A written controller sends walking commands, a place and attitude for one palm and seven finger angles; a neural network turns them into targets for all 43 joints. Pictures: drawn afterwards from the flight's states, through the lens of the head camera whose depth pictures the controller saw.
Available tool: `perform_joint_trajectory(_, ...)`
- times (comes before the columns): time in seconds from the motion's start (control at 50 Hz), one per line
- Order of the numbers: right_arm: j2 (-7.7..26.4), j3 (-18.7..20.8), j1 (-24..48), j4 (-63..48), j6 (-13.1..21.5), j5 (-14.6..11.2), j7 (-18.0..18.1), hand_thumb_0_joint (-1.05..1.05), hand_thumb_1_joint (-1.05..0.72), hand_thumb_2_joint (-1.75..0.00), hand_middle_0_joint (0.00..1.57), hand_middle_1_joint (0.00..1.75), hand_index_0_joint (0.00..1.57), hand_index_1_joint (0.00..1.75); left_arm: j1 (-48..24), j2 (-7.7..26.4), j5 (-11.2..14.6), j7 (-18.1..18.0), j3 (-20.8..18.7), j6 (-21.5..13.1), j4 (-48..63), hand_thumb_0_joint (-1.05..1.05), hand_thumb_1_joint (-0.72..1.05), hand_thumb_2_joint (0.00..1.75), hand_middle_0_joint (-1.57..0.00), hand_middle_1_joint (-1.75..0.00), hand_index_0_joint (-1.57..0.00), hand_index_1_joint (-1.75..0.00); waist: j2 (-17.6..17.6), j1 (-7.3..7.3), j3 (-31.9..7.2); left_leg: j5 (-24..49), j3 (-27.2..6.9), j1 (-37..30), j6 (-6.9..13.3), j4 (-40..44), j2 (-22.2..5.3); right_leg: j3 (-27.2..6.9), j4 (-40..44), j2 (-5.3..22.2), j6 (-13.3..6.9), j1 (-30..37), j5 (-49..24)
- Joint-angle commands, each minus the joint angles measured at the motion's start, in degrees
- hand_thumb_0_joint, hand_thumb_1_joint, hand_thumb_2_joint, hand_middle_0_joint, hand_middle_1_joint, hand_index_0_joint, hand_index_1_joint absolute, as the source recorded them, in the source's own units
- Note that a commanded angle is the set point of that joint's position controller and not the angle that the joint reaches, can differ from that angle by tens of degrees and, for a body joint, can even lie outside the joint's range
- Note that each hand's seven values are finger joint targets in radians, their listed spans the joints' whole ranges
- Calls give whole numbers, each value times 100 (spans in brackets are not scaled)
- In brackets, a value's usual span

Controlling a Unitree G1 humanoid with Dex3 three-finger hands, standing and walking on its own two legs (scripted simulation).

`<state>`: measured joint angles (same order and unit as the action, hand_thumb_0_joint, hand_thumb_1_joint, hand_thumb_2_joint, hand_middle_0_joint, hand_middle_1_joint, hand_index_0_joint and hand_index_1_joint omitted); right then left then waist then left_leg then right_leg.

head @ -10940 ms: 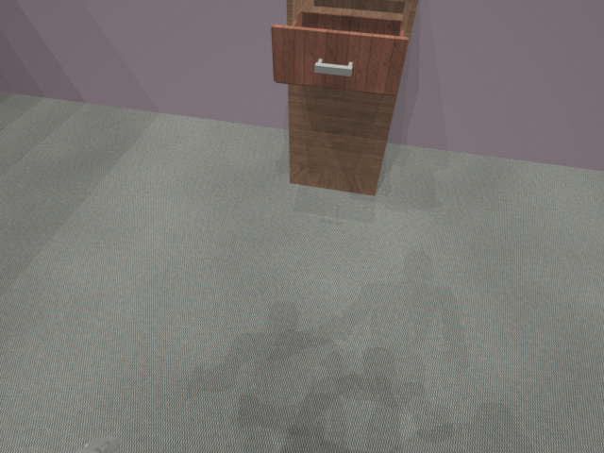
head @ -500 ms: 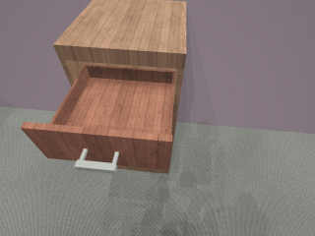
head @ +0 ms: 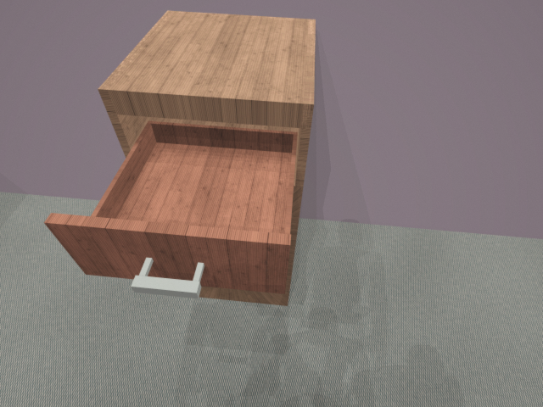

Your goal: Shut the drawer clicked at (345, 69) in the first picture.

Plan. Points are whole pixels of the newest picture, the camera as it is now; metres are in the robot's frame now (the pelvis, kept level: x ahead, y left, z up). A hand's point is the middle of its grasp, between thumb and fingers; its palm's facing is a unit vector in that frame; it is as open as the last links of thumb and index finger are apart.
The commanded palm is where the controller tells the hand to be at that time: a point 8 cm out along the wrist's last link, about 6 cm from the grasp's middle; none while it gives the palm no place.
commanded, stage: come to a stop and stand still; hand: left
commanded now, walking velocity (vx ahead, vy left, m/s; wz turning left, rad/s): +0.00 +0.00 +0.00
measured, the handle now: (170, 276) +0.31 +0.19 -0.01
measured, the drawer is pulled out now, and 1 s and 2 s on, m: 0.29 0.29 0.28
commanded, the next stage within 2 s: look again from close up in 0.64 s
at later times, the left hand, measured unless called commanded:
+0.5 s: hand out of the picture +0.03 +0.22 -0.18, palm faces +0.01 -0.98 -0.22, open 7.3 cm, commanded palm none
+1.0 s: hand out of the picture +0.00 +0.21 -0.18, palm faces +0.02 -0.98 -0.18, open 7.3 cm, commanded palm none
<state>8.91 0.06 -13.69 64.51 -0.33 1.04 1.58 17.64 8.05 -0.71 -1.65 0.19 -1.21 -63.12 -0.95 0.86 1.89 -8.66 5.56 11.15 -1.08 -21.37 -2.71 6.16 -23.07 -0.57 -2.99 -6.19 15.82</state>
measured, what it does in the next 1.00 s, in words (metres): stands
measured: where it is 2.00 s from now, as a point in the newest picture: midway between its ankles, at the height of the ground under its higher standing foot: outside the picture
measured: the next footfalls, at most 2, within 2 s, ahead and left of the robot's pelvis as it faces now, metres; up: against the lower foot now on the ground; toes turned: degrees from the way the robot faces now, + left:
none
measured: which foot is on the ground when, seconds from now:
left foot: down 0.00-1.00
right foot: down 0.00-1.00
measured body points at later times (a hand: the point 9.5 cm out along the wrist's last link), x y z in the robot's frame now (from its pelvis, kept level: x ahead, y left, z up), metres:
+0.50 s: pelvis +0.00 +0.04 -0.01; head +0.01 +0.04 +0.44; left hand +0.03 +0.27 -0.16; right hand -0.01 -0.17 -0.17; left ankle +0.02 +0.14 -0.74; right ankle -0.03 -0.08 -0.74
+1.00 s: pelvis +0.01 +0.04 +0.00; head +0.03 +0.05 +0.44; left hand +0.00 +0.26 -0.17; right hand +0.03 -0.19 -0.16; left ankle +0.02 +0.14 -0.74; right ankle -0.03 -0.08 -0.74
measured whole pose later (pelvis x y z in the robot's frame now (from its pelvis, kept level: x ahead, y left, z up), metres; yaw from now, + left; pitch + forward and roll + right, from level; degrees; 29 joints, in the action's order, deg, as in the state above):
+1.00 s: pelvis +0.01 +0.04 +0.00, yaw -1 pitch -1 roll +0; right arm 9.3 -0.8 -14.3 63.2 0.7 0.7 1.6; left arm 17.9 8.6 -0.5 -2.2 0.6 -0.1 -63.0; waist -1.2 0.9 2.9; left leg -14.0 4.5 11.3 2.2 -26.3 0.9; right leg 4.2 -26.7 2.5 0.6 -7.3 18.2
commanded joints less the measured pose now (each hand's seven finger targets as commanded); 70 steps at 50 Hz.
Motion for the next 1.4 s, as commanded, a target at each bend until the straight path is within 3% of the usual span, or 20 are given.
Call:
perform_joint_trajectory(0.0,574,63,184,-484,209,-54,-47,0,-90,-90,20,30,20,30,749,642,-127,-272,-44,-205,-5,0,90,90,-20,-30,-20,-30,90,100,462,149,-278,378,13,-1232,-337,-1348,618,1207,458,-686,-3531)
perform_joint_trajectory(0.02,273,44,-244,-642,98,-51,-85,0,-90,-90,20,30,20,30,453,967,-64,-232,-96,-231,282,0,90,90,-20,-30,-20,-30,11,-264,32,-935,-441,522,105,-1339,-153,-1341,531,1487,156,-438,-2866)
perform_joint_trajectory(0.04,279,33,-358,-630,65,-10,-117,0,-90,-90,20,30,20,30,283,1040,-65,-191,-130,-264,399,0,90,90,-20,-30,-20,-30,20,-242,-274,-877,-351,404,99,-1313,-140,-1330,435,1520,-152,-310,-2645)
perform_joint_trajectory(0.08,319,43,-600,-648,100,-22,-100,0,-90,-90,20,30,20,30,111,862,-19,-165,-111,-241,511,0,90,90,-20,-30,-20,-30,-27,-342,-400,-543,-382,125,121,-1052,-58,-1104,252,1243,-357,-527,-1542)
perform_joint_trajectory(0.12,384,16,-730,-623,163,-23,-63,0,-90,-90,20,30,20,30,165,703,7,-146,-100,-192,516,0,90,90,-20,-30,-20,-30,118,-294,-141,48,-572,79,213,-735,-207,-902,5,877,-216,-728,-1181)
perform_joint_trajectory(0.14,383,12,-715,-593,190,-23,-48,0,-90,-90,20,30,20,30,181,658,10,-129,-91,-126,497,0,90,90,-20,-30,-20,-30,480,-208,-20,317,-664,190,266,-572,-265,-745,-162,745,-119,-659,-1013)
perform_joint_trajectory(0.16,448,4,-700,-599,196,-25,-33,0,-90,-90,20,30,20,30,253,633,14,-124,-80,-81,474,0,90,90,-20,-30,-20,-30,523,-144,1,514,-797,319,330,-548,-314,-694,-263,633,-57,-527,-838)
perform_joint_trajectory(0.22,502,3,-653,-632,168,-28,-16,0,-90,-90,20,30,20,30,298,575,22,-114,-60,-9,451,0,90,90,-20,-30,-20,-30,3,-99,284,-71,-832,554,364,-400,-276,-733,-118,608,-23,-612,-209)
perform_joint_trajectory(0.28,494,6,-658,-601,158,-11,-31,0,-90,-90,20,30,20,30,245,582,18,-101,-72,41,498,0,90,90,-20,-30,-20,-30,208,-75,503,-492,-953,727,396,-134,-263,-684,-97,565,0,-680,244)
perform_joint_trajectory(0.42,528,14,-683,-490,204,-20,-30,0,-90,-90,20,30,20,30,215,621,20,-97,-84,50,528,0,90,90,-20,-30,-20,-30,49,-41,165,-9,-948,399,435,-48,-293,-625,-138,613,79,-480,-178)
perform_joint_trajectory(0.52,561,14,-605,-460,203,-31,-25,0,-90,-90,20,30,20,30,200,642,13,-90,-81,70,485,0,90,90,-20,-30,-20,-30,197,-45,284,46,-936,314,431,37,-305,-629,-62,626,116,-557,-198)
perform_joint_trajectory(0.84,591,26,-457,-325,217,-68,6,0,-90,-90,20,30,20,30,376,651,15,-82,-49,43,232,0,90,90,-20,-30,-20,-30,122,-71,-5,883,-781,-279,416,-74,-332,-647,60,721,172,-461,-864)
perform_joint_trajectory(1.06,597,19,-402,-262,196,-67,9,0,-90,-90,20,30,20,30,395,624,10,-88,-39,67,165,0,90,90,-20,-30,-20,-30,134,-49,221,662,-799,-198,394,29,-324,-643,154,736,183,-518,-699)
perform_joint_trajectory(1.26,527,17,-451,-206,204,-68,10,0,-90,-90,20,30,20,30,419,640,17,-97,-64,47,207,0,90,90,-20,-30,-20,-30,72,-19,156,836,-768,-177,369,-25,-307,-640,175,784,156,-384,-948)
perform_joint_trajectory(1.28,704,15,-120,-556,249,-87,-20,0,-90,-90,20,30,20,30,582,679,-108,-299,-40,-120,65,0,90,90,-20,-30,-20,-30,-80,1,354,1818,-731,251,217,-1119,-372,-901,149,911,211,-572,-2841)
perform_joint_trajectory(1.3,1665,227,-245,-2523,1050,-364,170,0,-90,-90,20,30,20,30,-3384,1799,1095,-217,-613,-1254,8996,0,90,90,-22,-32,-22,-32,1180,-616,-2474,1974,-701,-1571,258,-461,164,-362,-398,375,124,-436,-2455)
perform_joint_trajectory(1.32,1105,38,163,-2213,1623,-262,344,0,-90,-90,20,30,20,30,-866,1421,641,-443,-559,-993,7600,0,90,90,-24,-34,-24,-34,1710,-4,-2653,2533,-729,-2071,233,-318,-152,-249,-864,155,64,-705,-986)
perform_joint_trajectory(1.34,887,149,142,-2181,1807,-354,282,0,-90,-90,20,30,20,30,752,310,778,-635,103,-256,6621,0,90,90,-26,-37,-26,-37,1310,-223,-1650,2254,-816,-1113,46,-193,-115,-23,-1063,101,172,-1187,-24)
perform_joint_trajectory(1.36,1014,122,-16,-2096,1853,-383,226,0,-90,-90,20,30,20,30,631,-326,887,-493,558,-194,6668,0,90,90,-28,-39,-28,-39,819,-315,-830,1538,-804,-578,143,-325,-33,-23,-925,114,203,-1436,-33)
perform_joint_trajectory(1.38,1168,231,169,-2430,1915,-321,207,0,-90,-90,20,30,20,30,226,-7,924,-420,289,-424,6937,0,90,90,-30,-41,-30,-41,345,-414,-180,609,-893,57,201,-547,55,79,-726,94,210,-1676,-72)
